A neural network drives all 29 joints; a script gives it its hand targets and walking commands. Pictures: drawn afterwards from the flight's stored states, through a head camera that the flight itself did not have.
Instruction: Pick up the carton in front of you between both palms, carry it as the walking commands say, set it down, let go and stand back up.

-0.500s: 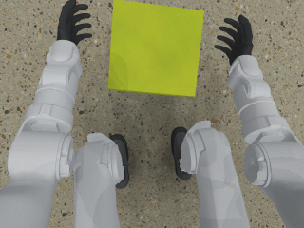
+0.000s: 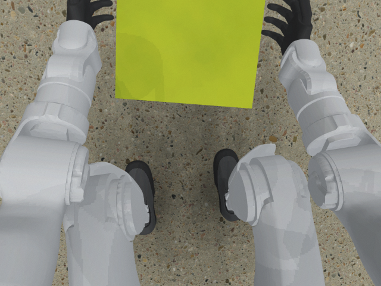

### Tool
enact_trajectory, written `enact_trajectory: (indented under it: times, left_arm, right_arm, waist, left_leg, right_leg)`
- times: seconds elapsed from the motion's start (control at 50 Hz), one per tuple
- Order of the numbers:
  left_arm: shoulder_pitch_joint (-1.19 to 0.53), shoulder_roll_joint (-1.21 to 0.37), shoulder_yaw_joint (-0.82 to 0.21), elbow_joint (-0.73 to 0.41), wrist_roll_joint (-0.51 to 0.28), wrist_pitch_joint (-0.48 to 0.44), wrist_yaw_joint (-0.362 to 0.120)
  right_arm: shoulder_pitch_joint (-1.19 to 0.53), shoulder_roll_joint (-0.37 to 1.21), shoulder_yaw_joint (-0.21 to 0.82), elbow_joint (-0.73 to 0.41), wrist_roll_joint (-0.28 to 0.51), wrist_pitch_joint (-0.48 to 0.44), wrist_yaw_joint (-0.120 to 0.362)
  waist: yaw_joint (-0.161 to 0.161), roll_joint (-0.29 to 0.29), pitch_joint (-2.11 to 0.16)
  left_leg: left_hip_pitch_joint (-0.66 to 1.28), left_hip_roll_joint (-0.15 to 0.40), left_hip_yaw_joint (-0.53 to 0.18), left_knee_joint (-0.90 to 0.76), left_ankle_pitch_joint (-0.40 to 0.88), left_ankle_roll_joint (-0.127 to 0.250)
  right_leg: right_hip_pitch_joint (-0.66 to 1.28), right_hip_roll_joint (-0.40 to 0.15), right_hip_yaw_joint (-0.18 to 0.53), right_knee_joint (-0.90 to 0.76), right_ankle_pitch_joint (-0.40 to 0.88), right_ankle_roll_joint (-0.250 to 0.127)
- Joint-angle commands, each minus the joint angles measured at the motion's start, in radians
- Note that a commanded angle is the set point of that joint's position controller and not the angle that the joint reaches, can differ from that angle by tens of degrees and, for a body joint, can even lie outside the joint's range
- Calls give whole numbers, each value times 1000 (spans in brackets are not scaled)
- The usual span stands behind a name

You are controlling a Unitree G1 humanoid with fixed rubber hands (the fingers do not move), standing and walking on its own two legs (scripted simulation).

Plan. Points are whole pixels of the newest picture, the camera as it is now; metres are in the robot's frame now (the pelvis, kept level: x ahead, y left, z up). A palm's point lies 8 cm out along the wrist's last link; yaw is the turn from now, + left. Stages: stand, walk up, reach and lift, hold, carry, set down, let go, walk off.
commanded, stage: reach and lift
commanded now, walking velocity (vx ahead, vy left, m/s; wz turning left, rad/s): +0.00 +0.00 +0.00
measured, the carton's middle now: (184, 51) +0.50 -0.01 -0.25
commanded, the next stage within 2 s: none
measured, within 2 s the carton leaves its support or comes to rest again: leaves its support in 0.58 s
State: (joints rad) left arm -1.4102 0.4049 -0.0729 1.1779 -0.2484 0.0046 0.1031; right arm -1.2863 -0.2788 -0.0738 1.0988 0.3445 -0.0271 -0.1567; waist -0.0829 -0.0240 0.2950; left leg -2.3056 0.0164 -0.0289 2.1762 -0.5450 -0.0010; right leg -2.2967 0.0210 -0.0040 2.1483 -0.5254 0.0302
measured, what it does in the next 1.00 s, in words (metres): rises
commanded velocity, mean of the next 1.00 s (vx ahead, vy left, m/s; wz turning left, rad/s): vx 0.00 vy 0.00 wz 0.00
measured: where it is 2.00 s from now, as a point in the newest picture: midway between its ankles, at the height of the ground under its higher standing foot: (187, 202)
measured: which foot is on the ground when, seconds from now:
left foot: down 0.00-1.00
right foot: down 0.00-1.00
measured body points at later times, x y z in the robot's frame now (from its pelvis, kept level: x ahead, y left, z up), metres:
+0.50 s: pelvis -0.01 +0.00 +0.00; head +0.35 +0.02 +0.26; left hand +0.55 +0.13 -0.18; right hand +0.52 -0.18 -0.17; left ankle +0.11 +0.12 -0.34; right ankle +0.12 -0.12 -0.34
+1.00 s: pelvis +0.00 +0.00 +0.07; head +0.25 +0.02 +0.45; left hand +0.51 +0.15 +0.00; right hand +0.49 -0.16 +0.00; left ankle +0.11 +0.12 -0.34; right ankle +0.12 -0.12 -0.34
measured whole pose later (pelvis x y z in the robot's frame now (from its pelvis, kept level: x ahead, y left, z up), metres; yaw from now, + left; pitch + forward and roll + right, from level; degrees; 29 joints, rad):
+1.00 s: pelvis +0.00 +0.00 +0.07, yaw +3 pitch +41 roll -2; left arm -1.12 0.08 0.37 0.91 0.18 0.30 0.08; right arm -1.01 0.01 -0.53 0.75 -0.17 0.31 -0.08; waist -0.06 0.02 -0.14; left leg -2.14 -0.07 -0.05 1.92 -0.50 -0.02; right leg -2.11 0.04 0.03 1.91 -0.52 0.05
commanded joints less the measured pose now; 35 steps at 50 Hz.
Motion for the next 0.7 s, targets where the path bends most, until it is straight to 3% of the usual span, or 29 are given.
enact_trajectory:
  times: [0.0, 0.08, 0.18, 0.26, 0.3, 0.36, 0.42, 0.5, 0.6, 0.68]
  left_arm:
    - [-208, 66, 40, -54, 23, -21, -3]
    - [-215, 58, 41, -45, 25, -30, -3]
    - [-284, -49, -29, -58, -4, -41, -2]
    - [-310, -114, -35, -31, 24, -52, 8]
    - [-369, -288, -91, -47, 12, -54, -17]
    - [-497, -626, -150, -36, 28, -38, -87]
    - [-520, -823, -120, -46, 73, -8, -146]
    - [-540, -979, -129, -139, 65, 14, -170]
    - [-587, -1132, -230, -381, -1, 44, -146]
    - [-526, -1244, -243, -538, 29, 115, -154]
  right_arm:
    - [-132, -56, -41, -65, -43, -21, -2]
    - [-155, -47, -43, -74, -58, -27, -3]
    - [-229, 70, 28, -85, -25, -33, 4]
    - [-241, 135, 23, -28, -42, -36, 1]
    - [-316, 287, 71, -42, -41, -40, 27]
    - [-488, 595, 119, -65, -67, -22, 104]
    - [-586, 765, 109, -110, -116, 15, 176]
    - [-651, 896, 150, -214, -84, 39, 216]
    - [-669, 1017, 254, -400, -13, 74, 209]
    - [-671, 1059, 285, -606, -50, 140, 229]
  waist:
    - [-9, 94, -1108]
    - [-10, 86, -1086]
    - [-1, 89, -1108]
    - [-4, 98, -1085]
    - [-6, 106, -1078]
    - [2, 113, -1057]
    - [4, 125, -1046]
    - [7, 126, -1211]
    - [-4, 127, -1612]
    - [-7, 128, -1733]
  left_leg:
    - [587, -33, 5, -163, 250, -5]
    - [564, -35, 2, -172, 237, -1]
    - [580, -46, 1, -190, 221, 8]
    - [582, -57, 0, -198, 190, 9]
    - [579, -70, -7, -204, 192, 18]
    - [557, -89, -4, -192, 196, 19]
    - [545, -111, 17, -172, 193, 21]
    - [638, -130, 46, -154, 278, 27]
    - [894, -147, 72, -146, 418, 14]
    - [975, -172, 86, -181, 407, 6]
  right_leg:
    - [526, 15, -27, -176, 299, 33]
    - [522, 16, -25, -179, 293, 33]
    - [535, 27, -28, -189, 273, 29]
    - [545, 43, -31, -194, 246, 29]
    - [525, 56, -34, -195, 244, 22]
    - [495, 74, -42, -176, 235, 13]
    - [473, 88, -56, -157, 219, 12]
    - [527, 107, -78, -136, 281, 12]
    - [692, 121, -112, -131, 399, 20]
    - [733, 139, -124, -174, 366, 16]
